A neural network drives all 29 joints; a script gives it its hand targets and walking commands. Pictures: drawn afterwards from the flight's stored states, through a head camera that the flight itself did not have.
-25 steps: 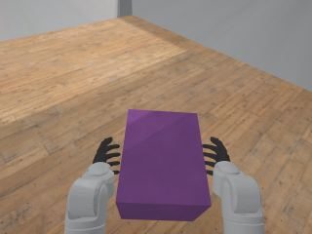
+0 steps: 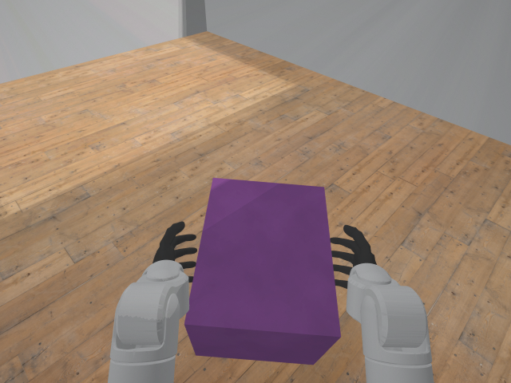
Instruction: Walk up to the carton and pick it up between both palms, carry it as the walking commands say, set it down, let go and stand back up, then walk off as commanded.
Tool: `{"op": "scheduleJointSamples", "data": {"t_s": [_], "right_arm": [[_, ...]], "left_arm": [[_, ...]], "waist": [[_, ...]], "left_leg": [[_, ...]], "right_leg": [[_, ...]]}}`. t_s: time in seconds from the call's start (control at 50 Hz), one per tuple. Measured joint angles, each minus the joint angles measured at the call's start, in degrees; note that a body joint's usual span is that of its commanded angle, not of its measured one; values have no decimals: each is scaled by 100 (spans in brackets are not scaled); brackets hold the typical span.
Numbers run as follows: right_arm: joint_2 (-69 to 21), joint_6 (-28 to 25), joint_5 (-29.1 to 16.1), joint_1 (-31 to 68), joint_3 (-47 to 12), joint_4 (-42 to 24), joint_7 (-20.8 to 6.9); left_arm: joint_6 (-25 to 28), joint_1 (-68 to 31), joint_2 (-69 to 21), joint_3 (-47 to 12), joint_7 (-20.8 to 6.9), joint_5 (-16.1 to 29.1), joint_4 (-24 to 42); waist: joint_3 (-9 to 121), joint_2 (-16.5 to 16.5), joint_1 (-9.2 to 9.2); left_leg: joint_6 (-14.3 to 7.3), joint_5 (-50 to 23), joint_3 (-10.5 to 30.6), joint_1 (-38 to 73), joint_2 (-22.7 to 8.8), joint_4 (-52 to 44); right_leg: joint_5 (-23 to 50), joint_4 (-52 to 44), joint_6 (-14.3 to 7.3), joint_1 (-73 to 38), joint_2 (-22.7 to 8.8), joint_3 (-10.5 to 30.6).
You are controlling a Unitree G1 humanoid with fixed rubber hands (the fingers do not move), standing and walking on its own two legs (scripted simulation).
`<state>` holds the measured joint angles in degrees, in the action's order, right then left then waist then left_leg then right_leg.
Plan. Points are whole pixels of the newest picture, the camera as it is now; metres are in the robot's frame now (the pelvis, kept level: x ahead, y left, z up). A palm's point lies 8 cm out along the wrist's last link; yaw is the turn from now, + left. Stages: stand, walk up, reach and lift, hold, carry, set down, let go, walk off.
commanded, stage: carry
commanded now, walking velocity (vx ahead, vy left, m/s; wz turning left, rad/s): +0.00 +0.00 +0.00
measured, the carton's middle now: (261, 268) +0.33 -0.01 +0.02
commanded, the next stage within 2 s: hold in 1.00 s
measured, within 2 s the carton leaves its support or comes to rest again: neither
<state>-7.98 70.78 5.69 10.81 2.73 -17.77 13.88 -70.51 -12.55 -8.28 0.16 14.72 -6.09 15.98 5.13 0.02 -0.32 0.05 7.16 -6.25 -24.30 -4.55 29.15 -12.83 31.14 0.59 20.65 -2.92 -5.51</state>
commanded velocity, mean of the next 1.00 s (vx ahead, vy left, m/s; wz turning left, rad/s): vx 0.00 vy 0.00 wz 0.00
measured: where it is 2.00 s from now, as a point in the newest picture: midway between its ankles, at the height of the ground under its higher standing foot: outside the picture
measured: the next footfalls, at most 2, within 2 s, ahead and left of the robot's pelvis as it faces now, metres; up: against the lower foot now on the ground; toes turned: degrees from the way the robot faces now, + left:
none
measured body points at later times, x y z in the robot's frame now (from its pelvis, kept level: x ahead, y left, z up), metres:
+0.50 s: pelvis +0.02 +0.00 +0.00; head +0.02 +0.01 +0.45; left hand +0.31 +0.13 +0.09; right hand +0.30 -0.15 +0.09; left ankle +0.08 +0.13 -0.73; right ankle +0.03 -0.13 -0.73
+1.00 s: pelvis +0.02 +0.00 +0.00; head +0.02 +0.01 +0.45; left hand +0.31 +0.14 +0.09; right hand +0.30 -0.14 +0.09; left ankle +0.08 +0.13 -0.73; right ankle +0.03 -0.13 -0.73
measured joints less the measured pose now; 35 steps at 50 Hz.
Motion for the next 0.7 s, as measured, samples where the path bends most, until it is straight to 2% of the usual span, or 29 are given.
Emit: {"op": "scheduleJointSamples", "data": {"t_s": [0.14, 0.46, 0.7], "right_arm": [[-5, -3, -25, 29, 19, -9, -18], [-8, -62, -17, 47, 35, -16, -11], [-2, -73, -36, 7, 26, -3, -22]], "left_arm": [[4, -43, -8, 20, 2, -38, -1], [18, -3, -1, 7, 16, 32, 107], [4, 53, 10, -19, 25, 38, 138]], "waist": [[-9, 57, -37], [-69, 119, 53], [-42, 121, 52]], "left_leg": [[53, 61, 2, 31, -35, 13], [43, 203, -22, 77, -2, 85], [17, 235, -46, 114, 17, 84]], "right_leg": [[-67, 22, -36, -18, 32, 5], [-200, 89, 0, -63, -21, 20], [-205, 57, 35, -110, -49, 33]]}}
